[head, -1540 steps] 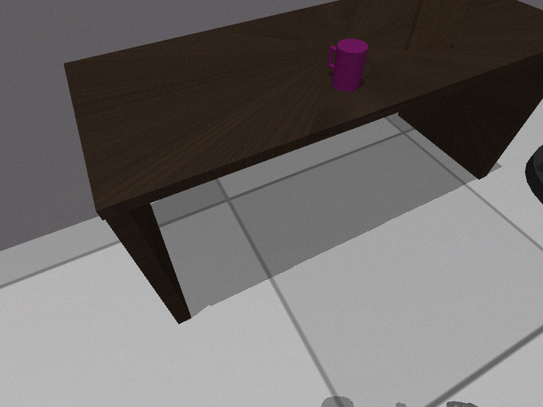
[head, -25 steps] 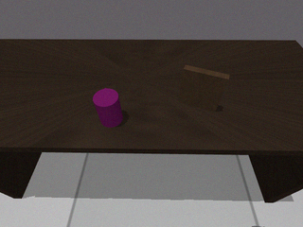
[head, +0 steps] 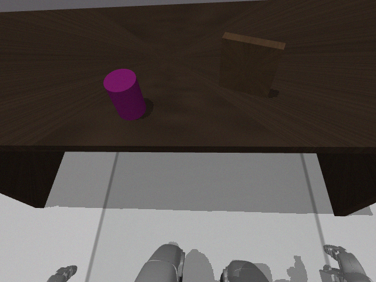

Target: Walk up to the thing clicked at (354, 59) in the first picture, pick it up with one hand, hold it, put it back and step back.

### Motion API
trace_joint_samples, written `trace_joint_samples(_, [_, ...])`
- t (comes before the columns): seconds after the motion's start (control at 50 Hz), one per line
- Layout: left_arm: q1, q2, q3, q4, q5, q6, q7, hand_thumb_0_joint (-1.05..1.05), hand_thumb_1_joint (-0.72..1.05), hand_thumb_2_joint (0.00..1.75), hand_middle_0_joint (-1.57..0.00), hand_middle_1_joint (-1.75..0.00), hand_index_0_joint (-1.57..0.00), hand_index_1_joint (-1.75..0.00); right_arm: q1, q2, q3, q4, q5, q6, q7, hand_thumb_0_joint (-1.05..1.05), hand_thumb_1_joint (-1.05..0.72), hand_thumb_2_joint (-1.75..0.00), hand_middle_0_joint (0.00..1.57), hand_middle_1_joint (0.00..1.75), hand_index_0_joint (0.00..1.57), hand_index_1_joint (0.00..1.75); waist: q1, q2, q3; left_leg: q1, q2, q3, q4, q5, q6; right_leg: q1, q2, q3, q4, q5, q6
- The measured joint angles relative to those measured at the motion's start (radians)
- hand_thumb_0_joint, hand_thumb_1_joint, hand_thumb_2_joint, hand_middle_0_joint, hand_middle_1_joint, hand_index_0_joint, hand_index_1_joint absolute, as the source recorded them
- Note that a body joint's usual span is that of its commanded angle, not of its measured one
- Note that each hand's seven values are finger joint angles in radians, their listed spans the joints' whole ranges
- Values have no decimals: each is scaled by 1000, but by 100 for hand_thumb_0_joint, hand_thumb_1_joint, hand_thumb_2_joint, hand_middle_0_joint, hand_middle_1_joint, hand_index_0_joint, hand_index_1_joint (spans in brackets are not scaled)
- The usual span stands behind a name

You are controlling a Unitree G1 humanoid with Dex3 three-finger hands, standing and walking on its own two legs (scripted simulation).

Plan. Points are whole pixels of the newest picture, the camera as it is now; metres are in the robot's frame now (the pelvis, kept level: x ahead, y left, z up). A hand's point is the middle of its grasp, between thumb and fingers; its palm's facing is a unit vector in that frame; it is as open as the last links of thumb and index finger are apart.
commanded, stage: step back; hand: left
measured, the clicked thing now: (126, 91) +0.54 +0.19 +0.03
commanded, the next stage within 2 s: none
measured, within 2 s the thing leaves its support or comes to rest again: neither
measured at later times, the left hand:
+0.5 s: hand out of the picture -0.02 +0.32 -0.15, palm faces +0.06 -0.92 -0.39, open 7.4 cm
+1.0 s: hand out of the picture -0.13 +0.32 -0.14, palm faces +0.03 -0.90 -0.43, open 7.4 cm
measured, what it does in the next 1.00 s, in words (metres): walks backwards: left foot, then right foot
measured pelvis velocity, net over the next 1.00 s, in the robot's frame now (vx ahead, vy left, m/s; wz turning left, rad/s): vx -0.25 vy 0.04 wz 0.05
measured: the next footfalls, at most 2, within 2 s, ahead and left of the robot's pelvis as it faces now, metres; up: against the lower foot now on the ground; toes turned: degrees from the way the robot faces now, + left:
left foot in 0.28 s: -0.04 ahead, +0.16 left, +0.00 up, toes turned +3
right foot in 0.64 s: -0.15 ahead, -0.10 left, +0.00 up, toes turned +1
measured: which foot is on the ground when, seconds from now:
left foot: up 0.00-0.26, down 0.28-0.68, up 0.70-0.98, down 1.00-1.00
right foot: down 0.00-0.30, up 0.32-0.62, down 0.64-1.00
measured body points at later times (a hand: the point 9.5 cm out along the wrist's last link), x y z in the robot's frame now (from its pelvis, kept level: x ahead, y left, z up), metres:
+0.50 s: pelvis -0.11 +0.03 +0.00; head -0.05 +0.06 +0.45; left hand -0.02 +0.36 -0.12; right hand +0.02 -0.27 -0.11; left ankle -0.08 +0.16 -0.73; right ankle -0.14 -0.10 -0.64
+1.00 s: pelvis -0.25 +0.04 -0.01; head -0.19 +0.03 +0.43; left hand -0.13 +0.36 -0.11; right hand -0.16 -0.28 -0.14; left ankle -0.27 +0.17 -0.72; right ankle -0.19 -0.10 -0.73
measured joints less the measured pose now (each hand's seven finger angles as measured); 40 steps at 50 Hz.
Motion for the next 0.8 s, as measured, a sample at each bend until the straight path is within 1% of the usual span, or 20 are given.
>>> trace_joint_samples(0.06, [-3,-18,-7,-15,8,7,2,1,90,90,-20,-30,-20,-30,23,-10,-1,-18,6,-7,0,1,-91,-90,21,30,20,30,0,10,5,-24,-28,-13,162,0,-10,-8,-12,-9,-37,36,3])
trace_joint_samples(0.1, [-10,-23,-10,-39,9,4,6,1,90,90,-20,-30,-20,-30,42,-14,4,-23,4,-9,-1,0,-91,-90,21,30,20,30,1,13,9,-1,-20,-10,162,2,-21,-19,-20,-18,-45,51,5])
trace_joint_samples(0.16, [-24,-25,-9,-83,6,-4,14,1,90,90,-21,-30,-21,-30,65,-13,12,-20,-3,-5,-3,0,-91,-90,21,30,20,30,2,12,19,57,12,4,56,-12,-34,-40,-36,-38,-33,59,9])
trace_joint_samples(0.22, [-35,-18,-6,-122,1,-7,17,1,90,90,-21,-30,-21,-30,70,-6,17,-19,-12,-5,-1,1,-91,-90,21,30,20,30,-1,0,31,115,49,34,-95,-15,-32,-69,-57,-55,1,61,19])
trace_joint_samples(0.26, [-38,-6,-4,-136,-5,-2,14,1,90,90,-21,-30,-21,-30,70,0,17,-22,-16,-14,4,1,-91,-90,21,30,20,30,-5,-13,33,158,64,59,-213,24,-25,-96,-71,-60,34,58,30])
trace_joint_samples(0.28, [-39,1,-4,-139,-9,3,11,1,90,90,-21,-30,-21,-30,71,1,15,-24,-19,-19,8,1,-91,-90,21,30,20,30,-9,-20,31,183,67,72,-279,78,-21,-111,-78,-61,56,54,37])
trace_joint_samples(0.3, [-43,12,-1,-138,-12,9,10,1,90,90,-21,-30,-21,-30,65,12,11,-23,-24,-24,9,1,-91,-90,21,30,20,30,-8,-45,39,193,53,87,-302,120,-25,-123,-95,-47,78,52,45])
trace_joint_samples(0.32, [-43,21,3,-134,-16,15,11,1,90,90,-21,-30,-21,-30,62,23,11,-25,-29,-25,13,1,-91,-90,21,30,20,30,-2,-67,43,193,44,103,-300,128,-24,-134,-94,-17,94,52,35])
trace_joint_samples(0.36, [-41,27,9,-113,-18,30,18,1,90,90,-21,-30,-21,-30,68,35,14,-35,-31,-28,24,1,-91,-90,21,30,20,30,-9,-64,32,179,59,99,-288,131,-17,-163,-13,67,226,-131,18])
trace_joint_samples(0.38, [-38,31,13,-105,-18,37,22,1,90,90,-20,-30,-20,-30,71,43,17,-37,-32,-29,25,1,-91,-90,21,30,21,30,-13,-62,24,178,69,96,-300,142,-15,-178,32,102,317,-184,12])
trace_joint_samples(0.42, [-24,39,21,-96,-24,39,26,1,90,90,-20,-30,-20,-30,76,57,25,-42,-34,-25,19,1,-91,-90,21,30,21,30,-12,-67,4,180,82,100,-340,174,-13,-200,93,137,464,-210,7])
trace_joint_samples(0.48, [1,41,27,-97,-26,27,22,1,90,90,-20,-30,-20,-30,67,60,27,-57,-34,-23,10,1,-90,-90,21,30,21,30,-2,-62,-6,174,100,115,-379,215,-5,-183,118,131,541,-197,24])
trace_joint_samples(0.54, [27,38,26,-99,-21,21,15,1,90,90,-20,-30,-20,-30,47,56,25,-83,-32,-29,5,1,-90,-90,21,30,21,30,3,-52,0,155,114,135,-387,241,-2,-120,101,115,455,-191,48])
trace_joint_samples(0.58, [39,34,23,-95,-20,18,10,1,90,90,-20,-30,-20,-30,34,49,24,-102,-30,-32,3,1,-90,-90,21,30,21,30,7,-43,6,135,124,150,-375,251,-8,-61,76,97,324,-179,50])
trace_joint_samples(0.64, [60,27,18,-83,-14,3,5,1,90,90,-20,-30,-20,-30,16,35,23,-124,-23,-24,5,1,-90,-90,21,30,21,30,12,-26,5,86,140,172,-317,245,-22,44,40,66,53,-70,41])
trace_joint_samples(0.66, [61,17,18,-72,-8,-3,6,1,90,90,-20,-30,-20,-30,8,26,21,-124,-18,-20,6,1,-90,-90,21,30,21,30,10,-1,10,68,158,165,-287,239,-29,67,51,54,-1,-64,29])
trace_joint_samples(0.68, [61,1,17,-64,-1,-6,5,1,90,90,-20,-30,-20,-30,3,16,17,-120,-13,-14,5,1,-90,-90,21,30,21,30,0,34,18,55,170,138,-264,229,-19,71,72,37,-8,-54,21])
trace_joint_samples(0.7, [68,-7,12,-64,3,-7,0,1,90,90,-20,-30,-20,-30,6,15,13,-113,-9,-7,2,1,-90,-90,21,30,21,30,-2,43,13,34,147,104,-217,147,-15,59,73,33,3,-47,16])
trace_joint_samples(0.74, [84,-14,6,-74,8,-8,-5,1,90,90,-20,-30,-20,-30,18,19,10,-97,-3,6,-2,1,-91,-90,21,30,21,30,15,23,2,-9,62,38,-32,14,-18,34,50,56,12,-29,10])
trace_joint_samples(0.8, [88,-25,2,-90,7,-4,-2,1,90,90,-21,-30,-21,-30,52,9,10,-87,10,1,-7,1,-91,-90,21,30,20,30,13,18,-12,-33,-20,-23,155,-3,-23,15,24,65,-17,13,15])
